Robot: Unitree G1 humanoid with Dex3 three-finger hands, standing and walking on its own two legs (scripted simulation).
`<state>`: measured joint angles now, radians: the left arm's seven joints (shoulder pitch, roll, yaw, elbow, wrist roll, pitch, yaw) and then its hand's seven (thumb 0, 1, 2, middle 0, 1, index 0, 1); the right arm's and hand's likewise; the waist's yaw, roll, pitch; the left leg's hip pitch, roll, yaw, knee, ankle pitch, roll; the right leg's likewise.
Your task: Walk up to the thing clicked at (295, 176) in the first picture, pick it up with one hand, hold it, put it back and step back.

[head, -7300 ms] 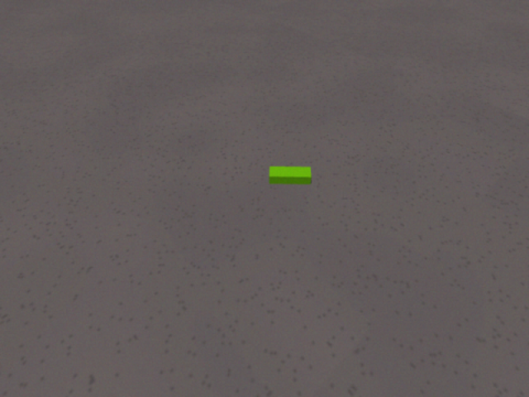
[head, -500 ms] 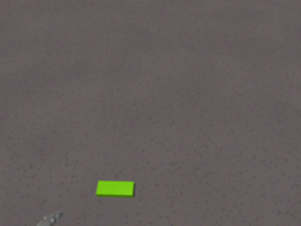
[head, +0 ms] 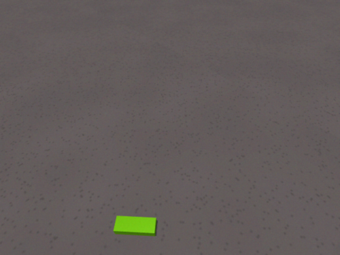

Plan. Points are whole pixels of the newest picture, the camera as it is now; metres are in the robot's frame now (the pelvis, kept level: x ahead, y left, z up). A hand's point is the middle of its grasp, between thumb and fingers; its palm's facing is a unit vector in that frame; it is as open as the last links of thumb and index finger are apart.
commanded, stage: walk up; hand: left
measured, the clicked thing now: (135, 225) +0.43 +0.26 -0.75
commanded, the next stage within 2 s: stand in 0.34 s
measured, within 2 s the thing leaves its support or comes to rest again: neither
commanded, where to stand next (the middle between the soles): +0.03 +0.00 m, yaw -1 degrees
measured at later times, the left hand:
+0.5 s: hand out of the picture +0.11 +0.25 -0.14, palm faces -0.03 -0.94 -0.35, open 7.4 cm
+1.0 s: hand out of the picture +0.06 +0.23 -0.15, palm faces -0.02 -0.94 -0.35, open 7.4 cm
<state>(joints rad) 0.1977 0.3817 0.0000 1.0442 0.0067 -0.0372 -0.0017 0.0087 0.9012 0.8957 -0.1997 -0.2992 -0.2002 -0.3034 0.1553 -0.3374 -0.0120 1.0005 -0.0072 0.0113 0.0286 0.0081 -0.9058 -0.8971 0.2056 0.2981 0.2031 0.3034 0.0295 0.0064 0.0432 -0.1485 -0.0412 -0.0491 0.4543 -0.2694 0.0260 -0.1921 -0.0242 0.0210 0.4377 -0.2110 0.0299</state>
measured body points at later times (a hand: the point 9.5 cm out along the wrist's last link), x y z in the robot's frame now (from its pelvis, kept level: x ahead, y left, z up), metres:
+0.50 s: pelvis +0.00 +0.00 +0.01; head +0.01 +0.00 +0.46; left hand +0.11 +0.30 -0.12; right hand +0.09 -0.31 -0.12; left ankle -0.01 +0.11 -0.74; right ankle +0.02 -0.14 -0.74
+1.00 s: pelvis +0.00 -0.03 +0.01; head +0.00 -0.03 +0.46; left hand +0.06 +0.28 -0.12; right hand +0.08 -0.33 -0.13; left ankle -0.01 +0.11 -0.74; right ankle +0.02 -0.14 -0.74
